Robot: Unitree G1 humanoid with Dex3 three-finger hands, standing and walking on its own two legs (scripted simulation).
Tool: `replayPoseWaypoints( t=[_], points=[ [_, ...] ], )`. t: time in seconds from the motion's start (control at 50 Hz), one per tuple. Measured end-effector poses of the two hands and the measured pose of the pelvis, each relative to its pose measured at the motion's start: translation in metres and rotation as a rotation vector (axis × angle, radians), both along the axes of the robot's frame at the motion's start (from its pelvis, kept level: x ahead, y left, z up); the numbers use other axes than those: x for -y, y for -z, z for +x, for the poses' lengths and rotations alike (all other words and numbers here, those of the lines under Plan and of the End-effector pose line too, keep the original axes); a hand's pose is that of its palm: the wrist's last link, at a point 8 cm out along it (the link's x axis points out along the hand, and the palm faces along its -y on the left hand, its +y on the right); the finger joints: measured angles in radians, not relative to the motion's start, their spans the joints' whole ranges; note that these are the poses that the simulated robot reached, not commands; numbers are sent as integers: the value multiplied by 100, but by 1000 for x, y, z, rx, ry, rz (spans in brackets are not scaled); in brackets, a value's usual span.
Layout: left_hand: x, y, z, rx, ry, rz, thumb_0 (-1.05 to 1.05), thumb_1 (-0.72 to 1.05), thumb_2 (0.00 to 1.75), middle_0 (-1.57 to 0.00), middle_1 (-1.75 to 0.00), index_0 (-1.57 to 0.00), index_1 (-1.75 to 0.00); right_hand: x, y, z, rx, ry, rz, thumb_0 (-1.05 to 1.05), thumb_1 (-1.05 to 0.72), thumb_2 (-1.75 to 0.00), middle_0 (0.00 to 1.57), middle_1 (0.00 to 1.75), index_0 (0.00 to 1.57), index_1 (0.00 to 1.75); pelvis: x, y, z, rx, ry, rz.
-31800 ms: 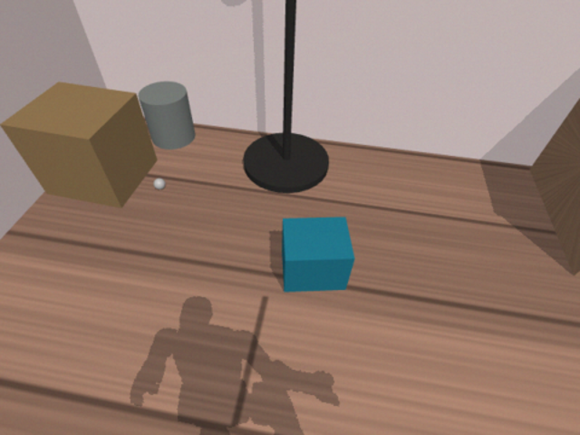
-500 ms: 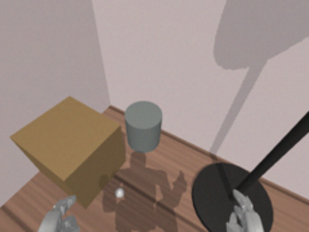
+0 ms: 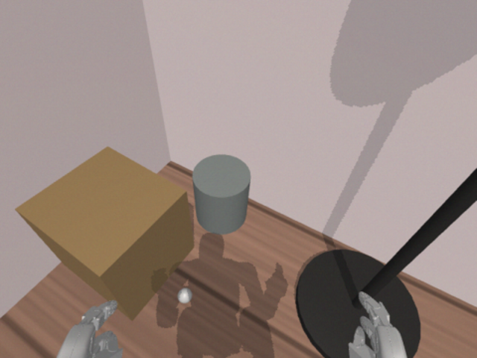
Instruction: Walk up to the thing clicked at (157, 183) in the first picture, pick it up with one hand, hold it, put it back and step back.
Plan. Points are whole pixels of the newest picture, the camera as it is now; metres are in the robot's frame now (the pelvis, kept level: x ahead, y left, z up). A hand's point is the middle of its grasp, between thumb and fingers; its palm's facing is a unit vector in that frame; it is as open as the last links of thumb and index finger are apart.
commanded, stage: home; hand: left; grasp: from above
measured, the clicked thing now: (184, 295) +0.48 +0.17 -0.69
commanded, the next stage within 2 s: stand in 0.56 s
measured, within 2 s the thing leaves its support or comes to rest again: neither
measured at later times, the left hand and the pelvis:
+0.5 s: hand (121, 350) +0.17 +0.18 -0.05, palm faces +0.05 -0.98 -0.21, open 7.4 cm; pelvis +0.01 +0.00 +0.00, yaw +0 degrees
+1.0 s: hand out of the picture +0.10 +0.24 -0.11, palm faces +0.04 -0.94 -0.34, open 7.4 cm; pelvis +0.00 +0.00 +0.03, yaw +0 degrees
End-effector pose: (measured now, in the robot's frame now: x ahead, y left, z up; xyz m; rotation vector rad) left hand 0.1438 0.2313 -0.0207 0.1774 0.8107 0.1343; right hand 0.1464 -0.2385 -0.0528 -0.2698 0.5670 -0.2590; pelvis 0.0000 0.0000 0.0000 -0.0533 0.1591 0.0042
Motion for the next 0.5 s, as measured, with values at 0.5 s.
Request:
replayPoseWaypoints(
  t=[0.5],
  points=[
    [2, -1, 8, 3, 0, 1, 1, 91, 90, -20, -30, -20, -30, 4, 1, 7, -3, 6, 1, 2, -90, -90, 20, 30, 20, 30, 2, 1, 7, -12, 1, 2]
  ],
)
